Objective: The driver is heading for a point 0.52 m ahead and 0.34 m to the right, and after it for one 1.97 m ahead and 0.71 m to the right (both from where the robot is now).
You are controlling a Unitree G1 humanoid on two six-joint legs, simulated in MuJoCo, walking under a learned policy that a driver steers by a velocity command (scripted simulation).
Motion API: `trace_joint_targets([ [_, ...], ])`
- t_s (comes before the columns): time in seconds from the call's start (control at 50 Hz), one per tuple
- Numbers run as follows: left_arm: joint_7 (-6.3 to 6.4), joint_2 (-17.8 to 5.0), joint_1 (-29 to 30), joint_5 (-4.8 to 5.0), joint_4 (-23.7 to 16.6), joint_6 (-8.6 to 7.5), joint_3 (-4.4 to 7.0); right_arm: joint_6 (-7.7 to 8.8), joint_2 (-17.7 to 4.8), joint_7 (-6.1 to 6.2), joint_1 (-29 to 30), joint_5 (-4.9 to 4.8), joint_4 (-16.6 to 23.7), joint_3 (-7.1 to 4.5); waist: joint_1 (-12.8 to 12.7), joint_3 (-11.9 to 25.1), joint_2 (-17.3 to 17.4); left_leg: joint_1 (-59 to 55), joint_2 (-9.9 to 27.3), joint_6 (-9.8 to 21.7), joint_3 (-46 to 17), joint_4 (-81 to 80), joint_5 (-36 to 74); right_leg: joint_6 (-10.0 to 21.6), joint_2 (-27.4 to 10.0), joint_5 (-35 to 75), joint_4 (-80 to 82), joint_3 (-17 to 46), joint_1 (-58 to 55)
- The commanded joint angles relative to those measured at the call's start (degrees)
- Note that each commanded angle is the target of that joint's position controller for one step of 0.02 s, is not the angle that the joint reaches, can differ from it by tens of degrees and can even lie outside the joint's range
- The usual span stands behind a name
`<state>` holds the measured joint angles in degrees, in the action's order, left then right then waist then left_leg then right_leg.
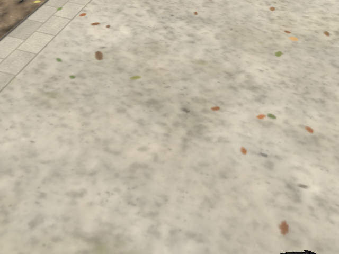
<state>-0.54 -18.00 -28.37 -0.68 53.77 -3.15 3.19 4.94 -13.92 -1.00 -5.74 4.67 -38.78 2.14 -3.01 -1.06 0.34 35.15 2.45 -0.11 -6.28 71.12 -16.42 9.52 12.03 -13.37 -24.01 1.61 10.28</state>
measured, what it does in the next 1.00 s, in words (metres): walks ahead, turning right: left foot, then right foot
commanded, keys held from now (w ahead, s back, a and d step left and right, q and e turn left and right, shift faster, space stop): w+e+shift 0.56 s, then e+shift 0.32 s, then q+shift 0.12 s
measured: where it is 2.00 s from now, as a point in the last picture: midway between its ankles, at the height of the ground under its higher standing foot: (206, 181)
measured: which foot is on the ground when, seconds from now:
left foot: up 0.00-0.20, down 0.22-0.64, up 0.66-1.00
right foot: down 0.00-0.22, up 0.24-0.62, down 0.64-1.00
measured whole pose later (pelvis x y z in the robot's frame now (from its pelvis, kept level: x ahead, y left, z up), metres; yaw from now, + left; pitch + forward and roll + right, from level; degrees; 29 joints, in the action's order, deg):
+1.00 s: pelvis +0.78 -0.11 +0.00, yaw -53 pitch +1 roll -2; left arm 0.1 -17.5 -17.8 -0.6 44.2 0.1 3.9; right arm 1.0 -15.4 1.4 -5.5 1.6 -36.4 0.2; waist -3.8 -5.3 1.9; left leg 36.1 3.9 -1.8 -3.8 42.8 -4.8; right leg 7.4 13.6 -16.0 -28.5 9.5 11.3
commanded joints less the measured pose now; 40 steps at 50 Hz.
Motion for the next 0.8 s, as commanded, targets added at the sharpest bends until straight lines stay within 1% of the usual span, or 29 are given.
trace_joint_targets([
  [0.02,0.18,-7.26,6.73,0.17,-6.48,-2.7,1.72,-0.3,-6.1,-0.91,4.57,-0.61,7.0,-0.25,4.92,-8.16,1.52,-3.88,2.74,-2.4,4.2,-17.11,6.95,9.26,-14.01,0.8,18.88,21.2,19.06],
  [0.06,-0.21,-7.87,5.83,1.02,-6.56,-2.96,2.42,-0.22,-3.68,-1.5,9.57,-2.34,8.47,0.68,2.02,-7.05,-0.72,-14.54,1.27,-2.74,6.45,-29.89,19.13,5.6,-11.73,8.07,19.65,17.97,22.04],
  [0.12,-0.67,-9.63,1.86,1.58,-5.94,-2.61,3.38,-0.23,-5.55,-0.74,10.88,-2.93,8.56,-0.12,-1.26,-2.91,-2.72,-16.16,-1.06,-1.91,6.7,-37.58,23.56,2.81,-13.16,21.48,14.77,19.0,8.31],
  [0.16,-0.01,-10.37,0.25,1.1,-5.56,-2.08,3.72,0.33,-8.01,0.16,8.14,-2.61,7.75,-1.28,-0.37,1.17,-2.89,-19.7,-3.24,-1.14,6.16,-42.47,16.68,0.46,-13.61,34.01,4.77,19.35,-0.71],
  [0.18,-0.02,-12.07,0.56,0.66,-5.53,-1.97,4.09,0.75,-10.08,0.82,1.98,-2.74,6.1,-2.41,2.94,6.2,-2.55,-26.85,-4.6,-0.51,6.39,-43.37,11.6,-0.82,-13.02,39.77,-5.32,18.5,-2.54],
  [0.2,-0.26,-12.65,3.08,0.62,-6.2,-2.21,4.3,1.24,-12.25,1.63,-7.75,-2.56,3.87,-3.64,8.67,11.45,-2.53,-39.31,-1.54,0.43,4.33,-42.39,9.09,-1.97,-11.04,35.75,-18.31,17.69,3.0],
  [0.22,-0.19,-7.68,5.14,0.58,-8.01,-2.96,3.03,1.42,-17.03,2.94,-21.06,-1.23,2.08,-5.72,13.94,19.41,2.08,-52.74,10.46,2.41,-6.61,-41.71,-10.19,-1.97,-8.7,18.62,-36.14,13.68,11.62],
  [0.24,0.06,0.41,0.82,3.49,-11.96,-2.92,0.72,1.01,-20.67,2.79,-20.85,0.21,1.78,-6.73,9.06,29.08,20.97,-65.0,27.83,8.73,-38.54,-51.42,-22.2,-3.86,-3.89,-14.88,-54.2,7.0,28.05],
  [0.26,0.56,-3.3,3.57,2.03,-11.65,-1.69,0.55,0.08,-18.07,2.49,-16.88,-0.67,1.6,-7.36,8.36,23.12,15.43,-59.09,25.66,9.62,-41.13,-54.82,-29.13,-2.95,-9.87,-9.89,-58.94,4.32,36.02],
  [0.28,0.33,-5.37,9.49,0.78,-11.33,-0.94,1.09,0.05,-11.76,2.28,-13.05,-1.1,2.06,-6.01,9.25,13.95,7.4,-51.42,21.78,8.2,-29.67,-54.15,-23.34,-2.92,-12.55,-5.08,-56.84,3.21,37.75],
  [0.3,-0.42,-4.88,12.47,0.27,-11.83,-0.51,1.2,0.08,-9.0,1.98,-12.06,-0.99,0.81,-5.36,8.44,7.85,3.0,-44.0,19.21,7.22,-20.7,-54.64,-11.16,-3.28,-14.29,-3.09,-54.1,2.67,36.56],
  [0.34,-2.12,-2.43,15.34,-1.14,-13.61,1.04,0.9,0.7,-6.98,1.92,-14.51,-1.33,-2.58,-4.79,6.32,2.99,5.38,-36.82,15.93,5.67,-9.54,-55.73,2.3,-3.79,-16.58,-3.38,-52.44,2.52,35.29],
  [0.38,-2.94,0.06,18.39,-1.15,-16.15,2.61,0.1,1.65,-4.59,1.16,-15.94,-2.97,-5.29,-4.35,4.44,1.02,6.06,-35.17,15.01,4.23,-2.44,-57.16,11.04,-3.88,-18.01,-2.91,-51.97,1.75,37.76],
  [0.42,-3.74,0.64,22.41,-1.32,-19.51,3.07,-0.74,2.39,-4.66,0.77,-14.56,-3.5,-6.13,-4.39,2.84,-0.64,5.99,-31.98,13.83,3.41,4.82,-59.81,18.63,-3.88,-18.14,2.18,-48.4,0.0,37.79],
  [0.46,-4.43,-0.07,25.64,-1.19,-21.69,3.12,-1.28,2.95,-5.8,0.97,-12.19,-3.28,-6.48,-4.62,1.27,-2.96,5.6,-28.82,11.66,2.62,11.84,-62.47,22.63,-3.78,-17.83,8.78,-41.35,-1.79,35.46],
  [0.48,-4.63,-0.65,26.59,-0.91,-21.29,3.29,-1.34,2.9,-5.63,1.11,-12.52,-3.24,-7.15,-4.57,1.6,-3.42,3.53,-28.94,8.52,1.78,16.35,-63.09,26.52,-3.41,-16.0,10.98,-38.24,-4.63,33.41],
  [0.5,-5.08,0.18,28.69,-1.02,-23.17,3.18,-2.1,3.2,-7.96,1.07,-13.04,-3.11,-7.19,-4.87,0.99,-5.61,4.25,-27.26,10.28,1.78,17.73,-63.6,30.74,-2.62,-17.0,12.51,-31.08,-5.82,30.69],
  [0.52,-5.33,-0.39,30.97,-1.13,-23.35,3.13,-2.24,3.17,-8.47,1.19,-13.88,-3.16,-7.92,-5.03,1.37,-7.02,2.18,-28.1,9.59,1.12,20.2,-63.9,37.97,-1.66,-15.33,13.11,-26.64,-9.18,28.13],
  [0.56,-5.19,-1.88,30.45,-1.18,-22.15,2.82,-1.94,2.6,-11.56,1.71,-17.24,-3.11,-8.23,-5.71,1.04,-4.41,2.7,-32.95,9.03,0.26,22.25,-58.11,61.22,0.1,-10.15,12.34,-21.75,-13.88,20.4],
  [0.6,-4.6,-4.38,18.16,-1.88,-18.43,1.92,-0.89,0.92,-15.51,2.89,-16.63,-3.23,-7.44,-6.73,-5.81,2.47,3.87,-33.41,10.91,0.06,21.39,-38.16,76.19,1.42,-5.59,10.19,-17.72,-13.32,5.48],
  [0.62,-3.66,-6.37,5.74,-2.02,-14.45,1.41,0.46,0.24,-16.19,3.02,-14.75,-3.36,-6.51,-6.94,-10.82,8.15,3.82,-28.56,12.0,0.05,19.81,-22.04,73.24,3.39,-4.73,12.52,-14.71,-9.8,-8.54],
  [0.64,-1.79,-8.28,1.71,-1.7,-11.53,1.17,1.81,0.0,-14.22,2.11,-15.07,-3.56,-6.45,-6.82,-10.11,9.24,-1.8,-17.89,6.27,-1.19,19.62,-3.36,33.48,4.56,-6.85,16.95,-9.48,-4.21,-19.81],
  [0.66,-0.53,-15.27,4.68,-1.02,-12.49,1.87,3.58,-0.06,-7.93,1.57,-18.8,-2.51,-3.91,-5.54,-3.48,8.65,-13.57,0.59,-2.46,-3.57,18.72,21.34,-18.2,8.18,-20.06,55.34,-16.72,12.36,-29.61],
  [0.68,-0.48,-18.8,3.15,-1.13,-15.42,2.68,5.14,-0.1,-10.57,2.07,-19.34,-4.05,1.16,-5.54,-4.7,25.45,-8.65,10.3,-3.62,-4.64,5.8,31.72,-15.97,19.7,-29.21,57.31,-9.97,31.57,-42.07],
  [0.7,0.35,-17.28,6.06,-0.28,-16.85,3.21,5.26,0.4,-11.49,2.28,-15.01,-3.94,2.16,-4.93,-3.88,23.01,-0.86,11.65,-1.18,-3.83,2.21,27.07,-10.7,18.42,-28.85,45.02,-2.79,35.1,-35.73],
  [0.72,0.92,-14.22,9.99,0.16,-16.58,3.33,4.57,0.48,-10.92,2.24,-13.5,-3.69,2.27,-4.66,-0.63,12.86,2.4,10.62,0.77,-3.64,2.27,20.72,-8.48,16.53,-26.75,39.55,1.05,31.57,-23.55],
  [0.74,1.26,-11.38,12.76,0.48,-16.0,3.22,3.66,-0.09,-10.26,2.29,-12.23,-2.56,2.02,-4.51,2.55,5.64,5.29,8.16,2.32,-3.96,2.19,15.42,-9.08,14.6,-23.59,38.05,3.49,27.99,-12.96],
  [0.76,1.45,-9.44,14.2,0.76,-16.47,2.78,3.01,-1.41,-10.45,2.49,-13.45,-1.67,1.54,-4.66,4.48,1.92,6.37,3.87,3.53,-4.59,2.3,10.99,-9.09,13.01,-21.99,44.12,4.11,24.29,-4.27],
  [0.8,1.01,-8.37,14.81,0.77,-15.77,2.01,2.51,-3.85,-9.31,2.74,-13.41,-1.18,1.99,-4.56,6.41,1.76,7.05,-3.36,4.7,-6.07,2.71,1.24,-9.56,11.41,-18.83,49.42,4.74,19.85,6.22],
])
Keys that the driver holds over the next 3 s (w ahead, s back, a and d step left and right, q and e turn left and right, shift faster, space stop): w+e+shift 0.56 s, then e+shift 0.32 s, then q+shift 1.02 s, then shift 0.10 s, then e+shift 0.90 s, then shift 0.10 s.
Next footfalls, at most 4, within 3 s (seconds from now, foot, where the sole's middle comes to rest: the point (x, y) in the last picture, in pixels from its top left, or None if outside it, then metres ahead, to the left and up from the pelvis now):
0.22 left None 0.43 0.19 -0.77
0.64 right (214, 200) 0.75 -0.15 -0.77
1.06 left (220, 153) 1.00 -0.19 -0.77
1.48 right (234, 185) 0.83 -0.25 -0.77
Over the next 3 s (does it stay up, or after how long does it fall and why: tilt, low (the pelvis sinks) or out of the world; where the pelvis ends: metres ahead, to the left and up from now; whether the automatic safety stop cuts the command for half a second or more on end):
stays up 0.89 -0.08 0.01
